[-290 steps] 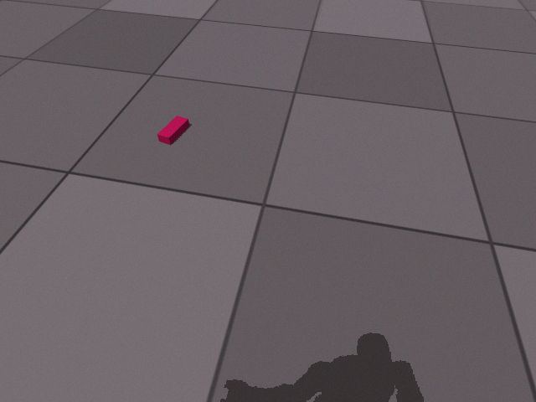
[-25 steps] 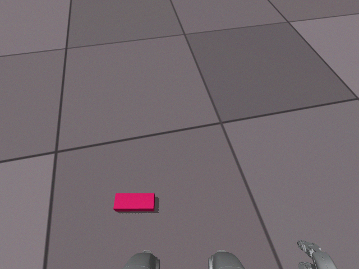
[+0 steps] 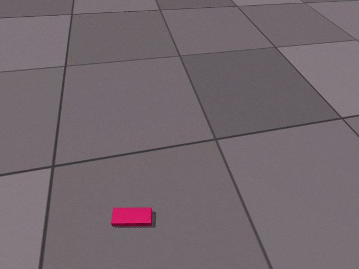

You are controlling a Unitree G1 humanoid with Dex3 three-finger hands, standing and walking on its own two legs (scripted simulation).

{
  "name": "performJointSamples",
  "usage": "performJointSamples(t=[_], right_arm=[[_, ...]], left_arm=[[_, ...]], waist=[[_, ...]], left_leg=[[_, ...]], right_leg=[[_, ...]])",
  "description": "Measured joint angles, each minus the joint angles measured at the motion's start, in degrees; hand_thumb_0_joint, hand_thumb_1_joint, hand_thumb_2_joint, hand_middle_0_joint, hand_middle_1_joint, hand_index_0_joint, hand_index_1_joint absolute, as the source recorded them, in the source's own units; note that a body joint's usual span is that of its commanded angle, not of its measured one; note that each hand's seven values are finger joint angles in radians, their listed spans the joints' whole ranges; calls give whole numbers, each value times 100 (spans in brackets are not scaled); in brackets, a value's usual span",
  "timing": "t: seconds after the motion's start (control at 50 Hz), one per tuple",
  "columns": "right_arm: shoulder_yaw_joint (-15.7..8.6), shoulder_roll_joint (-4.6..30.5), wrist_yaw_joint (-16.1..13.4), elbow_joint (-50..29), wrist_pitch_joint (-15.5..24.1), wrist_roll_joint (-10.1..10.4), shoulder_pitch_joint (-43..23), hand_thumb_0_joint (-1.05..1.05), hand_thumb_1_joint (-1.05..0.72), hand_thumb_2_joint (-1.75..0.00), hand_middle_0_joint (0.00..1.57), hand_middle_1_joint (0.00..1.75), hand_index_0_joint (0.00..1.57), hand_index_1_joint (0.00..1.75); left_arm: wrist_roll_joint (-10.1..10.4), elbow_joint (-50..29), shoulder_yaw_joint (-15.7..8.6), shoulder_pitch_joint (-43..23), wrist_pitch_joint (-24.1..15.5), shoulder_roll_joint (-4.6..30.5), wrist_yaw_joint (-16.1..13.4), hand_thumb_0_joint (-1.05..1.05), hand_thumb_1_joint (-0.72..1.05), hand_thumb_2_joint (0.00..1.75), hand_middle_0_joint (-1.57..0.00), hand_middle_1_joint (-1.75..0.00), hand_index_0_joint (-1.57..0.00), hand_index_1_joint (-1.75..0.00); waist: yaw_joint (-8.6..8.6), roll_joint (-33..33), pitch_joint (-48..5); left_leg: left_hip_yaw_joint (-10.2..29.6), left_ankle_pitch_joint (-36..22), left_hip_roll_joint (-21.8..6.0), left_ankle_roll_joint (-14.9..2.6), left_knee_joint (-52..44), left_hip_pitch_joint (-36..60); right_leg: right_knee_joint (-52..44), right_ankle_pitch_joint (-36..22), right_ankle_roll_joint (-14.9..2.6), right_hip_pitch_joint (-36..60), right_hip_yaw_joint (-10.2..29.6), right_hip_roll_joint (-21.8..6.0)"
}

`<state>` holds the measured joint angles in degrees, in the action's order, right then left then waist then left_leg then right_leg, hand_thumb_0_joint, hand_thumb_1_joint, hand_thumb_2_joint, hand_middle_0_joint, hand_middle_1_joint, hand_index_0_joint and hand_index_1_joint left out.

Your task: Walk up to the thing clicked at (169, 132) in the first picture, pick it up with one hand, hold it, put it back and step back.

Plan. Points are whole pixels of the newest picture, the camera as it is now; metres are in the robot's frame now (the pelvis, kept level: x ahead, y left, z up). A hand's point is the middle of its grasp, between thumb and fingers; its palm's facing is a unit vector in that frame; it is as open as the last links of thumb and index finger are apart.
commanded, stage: walk up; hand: left
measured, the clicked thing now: (132, 216) +0.47 +0.22 -0.73
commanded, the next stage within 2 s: stand in 1.10 s
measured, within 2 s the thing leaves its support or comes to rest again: neither
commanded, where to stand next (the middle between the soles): +0.08 +0.00 m, yaw -1 degrees
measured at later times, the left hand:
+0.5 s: hand out of the picture +0.11 +0.24 -0.13, palm faces -0.02 -0.94 -0.35, open 7.4 cm
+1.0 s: hand out of the picture +0.10 +0.25 -0.13, palm faces -0.05 -0.94 -0.35, open 7.4 cm
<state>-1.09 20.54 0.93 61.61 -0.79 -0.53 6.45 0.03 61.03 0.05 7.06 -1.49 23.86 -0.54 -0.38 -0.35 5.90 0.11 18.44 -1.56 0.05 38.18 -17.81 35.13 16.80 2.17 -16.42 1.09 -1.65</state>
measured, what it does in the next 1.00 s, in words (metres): stands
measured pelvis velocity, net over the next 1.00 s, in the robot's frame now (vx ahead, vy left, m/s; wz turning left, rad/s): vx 0.01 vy -0.01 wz -0.02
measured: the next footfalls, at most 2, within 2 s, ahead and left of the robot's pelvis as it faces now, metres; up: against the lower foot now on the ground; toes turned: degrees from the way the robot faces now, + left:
none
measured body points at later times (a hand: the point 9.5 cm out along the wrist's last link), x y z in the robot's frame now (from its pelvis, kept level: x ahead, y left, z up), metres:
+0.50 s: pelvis +0.01 -0.01 +0.02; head +0.02 -0.01 +0.47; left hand +0.11 +0.29 -0.10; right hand +0.12 -0.32 -0.10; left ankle +0.02 +0.12 -0.72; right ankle +0.02 -0.15 -0.72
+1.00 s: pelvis +0.01 -0.01 +0.02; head +0.03 -0.01 +0.47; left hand +0.10 +0.29 -0.11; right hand +0.08 -0.31 -0.11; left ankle +0.02 +0.12 -0.72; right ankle +0.02 -0.15 -0.72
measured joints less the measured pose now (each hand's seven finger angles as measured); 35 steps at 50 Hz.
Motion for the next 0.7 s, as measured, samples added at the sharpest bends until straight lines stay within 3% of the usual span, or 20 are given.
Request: performJointSamples(t=[0.34,0.7], right_arm=[[-12,36,-14,349,57,63,-644,0,-90,-89,20,30,20,30],[-28,-16,2,472,52,3,-261,0,-90,-89,20,30,20,30]], left_arm=[[-9,501,69,-400,-26,-352,55,1,91,90,-21,-30,-20,-30],[-68,495,-14,-360,35,-345,89,1,91,90,-20,-30,-20,-30]], waist=[[-32,113,-130],[53,40,-238]], left_leg=[[-39,-733,5,99,-1479,767],[-146,-879,3,89,-1820,959]], right_leg=[[-1247,-615,-11,651,-1,-15],[-1560,-783,5,787,96,-14]])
